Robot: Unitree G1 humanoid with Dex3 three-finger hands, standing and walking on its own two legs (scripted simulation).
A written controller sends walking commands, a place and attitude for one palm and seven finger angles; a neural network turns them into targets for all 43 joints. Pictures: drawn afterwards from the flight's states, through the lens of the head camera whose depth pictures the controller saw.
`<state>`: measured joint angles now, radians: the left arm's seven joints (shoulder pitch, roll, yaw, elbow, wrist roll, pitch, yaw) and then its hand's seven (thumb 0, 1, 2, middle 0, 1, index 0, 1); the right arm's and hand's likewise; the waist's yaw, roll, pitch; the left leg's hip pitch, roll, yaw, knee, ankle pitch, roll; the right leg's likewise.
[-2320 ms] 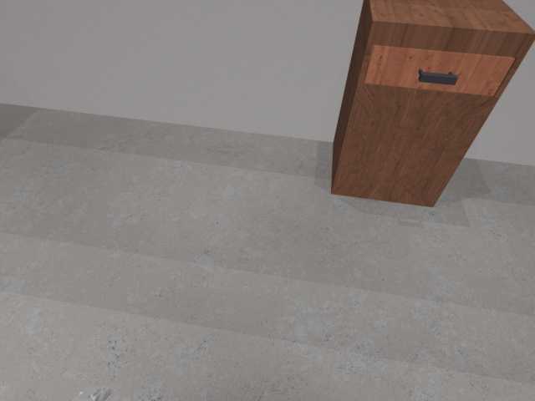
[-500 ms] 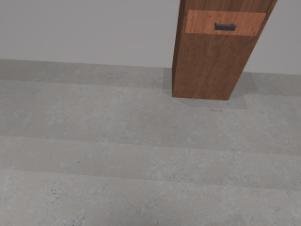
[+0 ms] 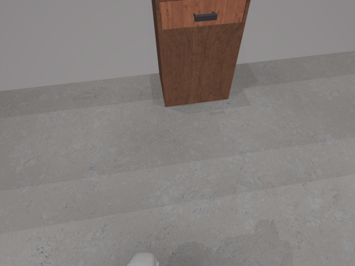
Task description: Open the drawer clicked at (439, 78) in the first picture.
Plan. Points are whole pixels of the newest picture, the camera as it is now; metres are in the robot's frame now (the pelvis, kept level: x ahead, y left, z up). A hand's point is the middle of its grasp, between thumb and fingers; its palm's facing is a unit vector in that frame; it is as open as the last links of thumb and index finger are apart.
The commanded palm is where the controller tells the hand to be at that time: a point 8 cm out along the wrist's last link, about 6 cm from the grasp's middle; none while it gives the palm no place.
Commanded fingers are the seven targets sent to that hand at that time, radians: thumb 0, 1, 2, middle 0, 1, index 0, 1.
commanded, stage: walk to a spot facing it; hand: left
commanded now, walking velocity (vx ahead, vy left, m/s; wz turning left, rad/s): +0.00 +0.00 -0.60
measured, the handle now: (204, 15) +1.33 -0.02 -0.07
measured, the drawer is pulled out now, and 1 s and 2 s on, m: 0.00 0.00 0.00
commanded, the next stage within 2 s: none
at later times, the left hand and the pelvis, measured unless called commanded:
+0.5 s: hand out of the picture +0.12 +0.29 -0.17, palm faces -0.25 -0.95 -0.18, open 7.4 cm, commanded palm none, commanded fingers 0.00 0.90 0.90 -0.20 -0.30 -0.20 -0.30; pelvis +0.00 +0.09 +0.01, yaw -19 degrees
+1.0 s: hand (193, 191) +0.36 -0.01 -0.18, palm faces -0.60 -0.78 -0.15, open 7.4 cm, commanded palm none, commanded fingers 0.00 0.90 0.90 -0.20 -0.30 -0.20 -0.30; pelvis +0.13 -0.05 -0.02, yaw -34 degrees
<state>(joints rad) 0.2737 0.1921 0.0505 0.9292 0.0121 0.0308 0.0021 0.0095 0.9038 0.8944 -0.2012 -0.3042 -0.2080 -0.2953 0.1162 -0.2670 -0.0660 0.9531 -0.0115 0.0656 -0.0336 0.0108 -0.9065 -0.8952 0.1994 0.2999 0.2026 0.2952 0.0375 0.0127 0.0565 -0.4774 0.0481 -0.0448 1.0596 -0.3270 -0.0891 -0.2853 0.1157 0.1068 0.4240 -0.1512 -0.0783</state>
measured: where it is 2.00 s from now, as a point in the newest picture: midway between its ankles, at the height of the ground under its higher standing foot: (237, 222)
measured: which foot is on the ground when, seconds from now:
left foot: up 0.00-0.22, down 0.24-0.92, up 0.94-1.00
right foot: down 0.00-0.24, up 0.26-0.88, down 0.90-1.00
